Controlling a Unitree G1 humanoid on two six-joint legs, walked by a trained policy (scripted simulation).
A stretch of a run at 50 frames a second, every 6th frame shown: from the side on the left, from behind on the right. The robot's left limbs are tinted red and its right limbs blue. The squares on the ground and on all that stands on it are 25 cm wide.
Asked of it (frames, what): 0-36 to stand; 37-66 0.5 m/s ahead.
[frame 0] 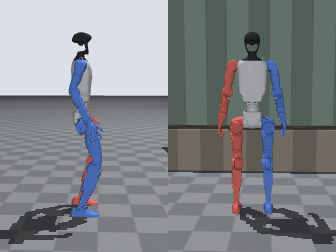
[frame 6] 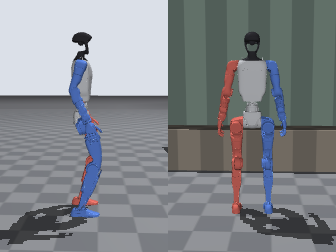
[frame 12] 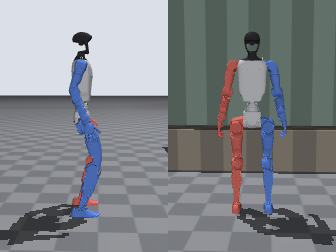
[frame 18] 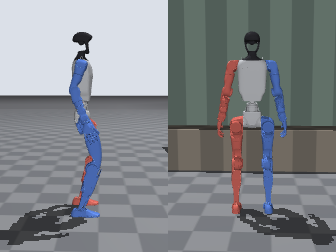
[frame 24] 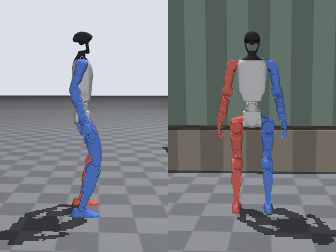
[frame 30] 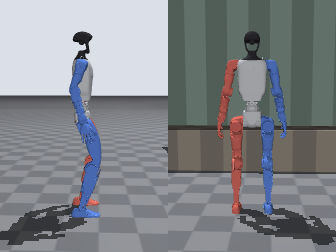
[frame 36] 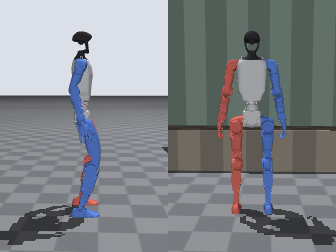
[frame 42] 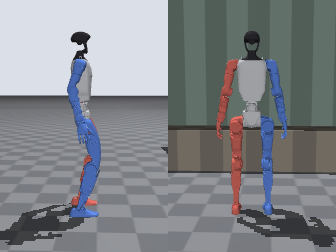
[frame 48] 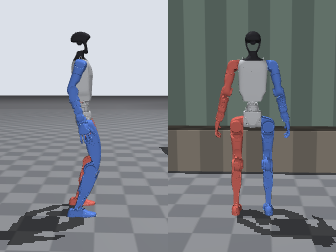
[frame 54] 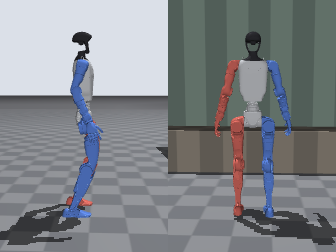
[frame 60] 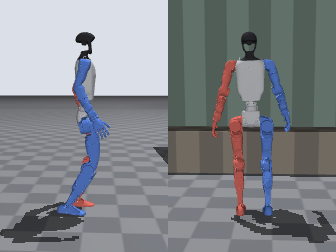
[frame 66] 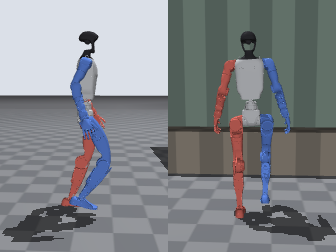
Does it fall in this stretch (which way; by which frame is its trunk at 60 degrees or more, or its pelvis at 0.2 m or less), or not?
no
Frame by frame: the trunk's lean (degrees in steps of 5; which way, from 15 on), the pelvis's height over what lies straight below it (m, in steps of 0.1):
0: 0, 0.8
6: 0, 0.8
12: 0, 0.8
18: 0, 0.8
24: 0, 0.8
30: 0, 0.8
36: 0, 0.8
42: 0, 0.8
48: 5, 0.8
54: 0, 0.8
60: 0, 0.8
66: 5, 0.8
